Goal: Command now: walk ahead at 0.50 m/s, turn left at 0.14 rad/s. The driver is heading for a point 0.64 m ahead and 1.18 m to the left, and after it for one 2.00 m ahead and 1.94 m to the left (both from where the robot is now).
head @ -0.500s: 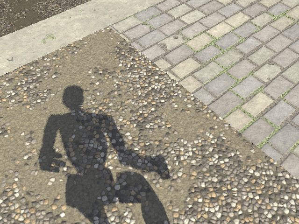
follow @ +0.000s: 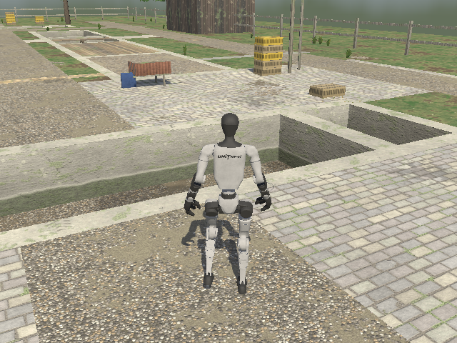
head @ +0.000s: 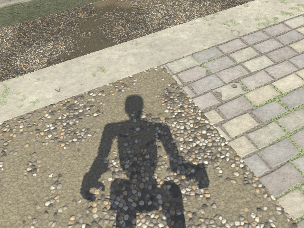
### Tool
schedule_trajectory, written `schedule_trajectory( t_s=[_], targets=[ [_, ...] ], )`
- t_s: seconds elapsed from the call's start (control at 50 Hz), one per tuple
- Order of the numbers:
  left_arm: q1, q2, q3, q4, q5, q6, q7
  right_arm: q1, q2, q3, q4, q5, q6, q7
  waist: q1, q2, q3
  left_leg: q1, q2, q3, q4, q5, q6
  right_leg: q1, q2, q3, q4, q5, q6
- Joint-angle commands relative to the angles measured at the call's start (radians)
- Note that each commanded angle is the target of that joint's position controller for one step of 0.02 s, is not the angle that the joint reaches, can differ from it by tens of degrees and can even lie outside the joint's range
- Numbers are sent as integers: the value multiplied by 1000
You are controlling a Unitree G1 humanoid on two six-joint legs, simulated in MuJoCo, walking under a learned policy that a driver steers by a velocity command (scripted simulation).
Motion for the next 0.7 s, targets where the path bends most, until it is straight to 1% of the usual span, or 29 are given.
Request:
schedule_trajectory(
  t_s=[0.02,0.06,0.12,0.16,0.2,0.22,0.24,0.26,0.28,0.3,0.32,0.34,0.36,0.38,0.4,0.42,0.44,0.46,0.48,0.5,0.52,0.54,0.56,0.6,0.64,0.68,0.7],
  targets=[
    [-26,152,33,-52,-10,-18,8,-46,-43,-7,-85,-9,-19,2,-10,-129,-2,-138,65,-14,-137,92,-18,92,-268,259,-236,136,-190],
    [-9,170,37,-39,-15,-12,11,-106,-27,2,-95,-10,-26,7,10,-117,1,-114,61,2,-273,203,-24,95,-250,196,-244,185,-176],
    [38,186,37,-14,-24,-2,13,-200,-19,8,-110,-1,-34,19,45,-117,15,-43,32,32,-438,335,-31,91,-232,132,-239,205,-152],
    [79,192,38,7,-28,6,13,-251,-25,7,-124,7,-38,28,62,-118,27,-25,20,37,-493,360,-25,123,-253,134,-228,202,-145],
    [91,203,41,22,-28,16,16,-278,-37,4,-136,12,-38,39,58,-126,35,-38,15,37,-532,327,0,196,-287,122,-211,220,-131],
    [93,209,44,29,-28,20,18,-284,-45,2,-141,12,-37,43,51,-127,35,-33,11,38,-545,295,16,229,-302,113,-195,250,-121],
    [89,216,47,33,-27,25,21,-275,-54,-2,-141,11,-36,47,37,-130,27,-6,1,47,-555,259,34,255,-310,98,-165,321,-110],
    [75,223,49,32,-27,30,25,-229,-72,-12,-132,7,-34,47,1,-132,-4,72,-25,69,-574,235,56,268,-302,66,-98,473,-94],
    [63,219,48,30,-26,35,30,-122,-103,-31,-101,2,-31,44,-59,-118,-73,231,-58,96,-601,242,84,251,-269,14,41,632,-69],
    [63,197,38,14,-13,36,38,27,-155,-56,-62,3,-26,35,-122,-89,-168,465,-34,46,-591,259,120,142,-229,-37,246,613,-32],
    [124,117,7,-38,16,21,37,152,-267,-83,-52,-10,-19,25,-123,110,-313,848,207,-362,-582,232,257,-227,-120,-85,629,242,35],
    [129,92,-7,-35,10,-6,29,178,-245,-78,-38,16,-17,30,-119,232,-392,966,312,-721,-746,59,365,-470,-4,32,848,-353,61],
    [55,180,15,-55,-22,-29,16,145,-181,-57,-42,12,-19,30,-135,147,-275,891,284,-642,-777,-19,321,-581,-67,109,913,-326,45],
    [-24,182,14,-79,-37,-42,11,90,-155,-49,-52,2,-21,28,-122,86,-169,760,239,-511,-787,42,290,-588,-106,95,884,-242,31],
    [-53,172,13,-84,-20,-46,14,39,-139,-44,-57,-4,-22,29,-88,6,-98,623,200,-425,-807,142,270,-549,-134,88,806,-180,34],
    [-57,175,21,-83,1,-41,18,-2,-115,-36,-66,-10,-24,28,-56,-1,-69,525,167,-366,-831,232,256,-487,-158,93,732,-137,43],
    [-49,166,22,-87,9,-33,17,-25,-110,-34,-74,-14,-23,26,-29,22,-58,461,148,-347,-854,281,258,-439,-162,93,698,-116,54],
    [-41,153,21,-90,11,-24,17,-33,-111,-36,-75,-11,-24,23,-16,30,-57,419,139,-330,-869,317,269,-414,-159,87,668,-108,69],
    [-46,145,20,-94,12,-15,19,-39,-122,-39,-74,-9,-25,18,-7,31,-41,372,134,-298,-872,427,276,-400,-150,76,637,-97,86],
    [-65,137,19,-103,15,-7,24,-36,-140,-45,-69,-11,-26,12,-2,23,-29,332,124,-258,-865,547,277,-388,-137,65,589,-73,103],
    [-97,126,15,-115,19,-3,27,-30,-157,-51,-61,-10,-23,4,-6,16,-19,299,107,-217,-851,644,266,-373,-122,56,523,-30,116],
    [-133,112,10,-125,22,-2,28,-20,-168,-56,-52,-7,-18,-3,-15,13,-18,269,78,-178,-830,688,242,-340,-104,50,444,36,120],
    [-170,98,5,-134,22,-2,26,-5,-173,-60,-43,-2,-10,-9,-29,17,-28,247,50,-151,-809,692,216,-297,-80,44,365,111,119],
    [-237,90,2,-151,14,-2,19,43,-177,-63,-23,6,7,-21,-60,31,-55,245,32,-163,-778,636,178,-228,-33,45,250,243,116],
    [-276,104,7,-167,4,3,14,68,-175,-64,-9,11,21,-28,-68,41,-65,281,42,-217,-739,564,158,-205,-12,72,183,257,108],
    [-271,134,19,-171,5,4,12,64,-164,-64,-9,11,31,-36,-53,53,-74,345,58,-291,-671,515,142,-193,-14,111,129,211,92],
    [-252,148,26,-167,8,1,12,50,-158,-63,-16,9,35,-40,-40,64,-80,371,60,-325,-628,508,134,-179,-19,121,108,183,79]
  ],
)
